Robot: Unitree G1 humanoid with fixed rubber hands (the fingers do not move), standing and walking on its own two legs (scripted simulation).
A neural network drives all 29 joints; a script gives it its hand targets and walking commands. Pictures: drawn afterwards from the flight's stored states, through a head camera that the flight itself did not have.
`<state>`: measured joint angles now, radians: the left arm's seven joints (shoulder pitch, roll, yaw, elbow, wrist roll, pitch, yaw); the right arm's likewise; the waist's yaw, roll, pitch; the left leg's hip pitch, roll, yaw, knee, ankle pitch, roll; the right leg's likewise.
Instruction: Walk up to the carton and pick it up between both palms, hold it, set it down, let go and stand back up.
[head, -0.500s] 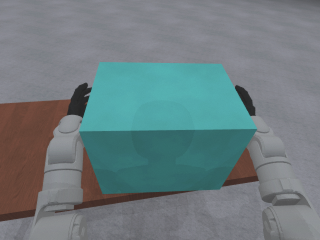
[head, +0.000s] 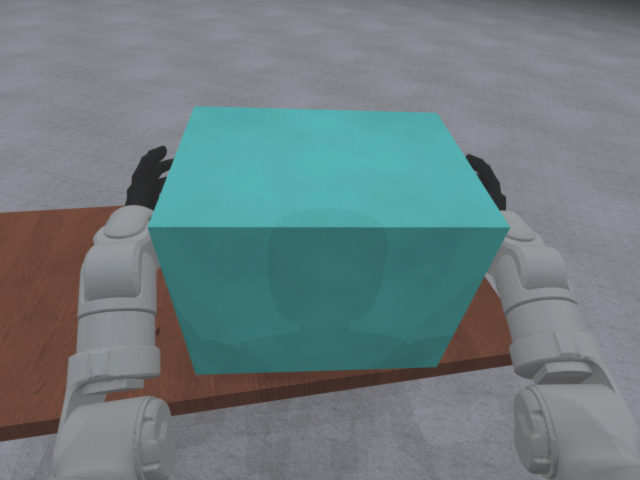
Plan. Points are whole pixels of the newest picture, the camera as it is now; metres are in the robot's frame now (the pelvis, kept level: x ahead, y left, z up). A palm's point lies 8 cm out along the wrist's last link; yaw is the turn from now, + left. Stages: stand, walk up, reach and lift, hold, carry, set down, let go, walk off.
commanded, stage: reach and lift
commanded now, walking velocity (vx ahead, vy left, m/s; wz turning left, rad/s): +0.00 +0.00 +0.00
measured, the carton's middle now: (319, 240) +0.37 +0.00 +0.15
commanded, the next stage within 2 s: hold in 0.74 s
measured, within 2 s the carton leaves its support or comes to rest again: neither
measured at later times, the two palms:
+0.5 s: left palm (144, 200) +0.36 +0.20 +0.21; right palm (492, 204) +0.37 -0.21 +0.21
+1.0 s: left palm (136, 192) +0.36 +0.20 +0.23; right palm (496, 189) +0.37 -0.21 +0.24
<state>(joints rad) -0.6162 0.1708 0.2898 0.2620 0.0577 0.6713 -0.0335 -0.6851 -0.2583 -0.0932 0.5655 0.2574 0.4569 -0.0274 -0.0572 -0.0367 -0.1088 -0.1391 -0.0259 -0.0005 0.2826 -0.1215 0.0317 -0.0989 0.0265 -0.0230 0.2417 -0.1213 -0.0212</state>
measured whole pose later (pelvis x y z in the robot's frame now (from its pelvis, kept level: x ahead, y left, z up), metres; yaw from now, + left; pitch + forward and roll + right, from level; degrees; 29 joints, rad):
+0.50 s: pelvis +0.00 +0.00 +0.00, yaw -1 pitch -1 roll -1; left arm -0.64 0.16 0.29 0.20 0.05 0.75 -0.01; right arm -0.74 -0.30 -0.06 0.57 0.31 0.50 -0.04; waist -0.05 -0.02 -0.12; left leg -0.15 -0.02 0.00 0.30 -0.13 0.03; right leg -0.10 0.03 -0.01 0.24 -0.12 -0.02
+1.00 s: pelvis +0.00 +0.00 +0.00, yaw +0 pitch -1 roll -1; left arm -0.65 0.19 0.27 0.17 0.03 0.80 0.00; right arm -0.78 -0.32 -0.03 0.56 0.36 0.56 -0.07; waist -0.05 -0.02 -0.16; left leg -0.16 -0.02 -0.01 0.31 -0.13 0.03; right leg -0.11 0.04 -0.01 0.24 -0.11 -0.02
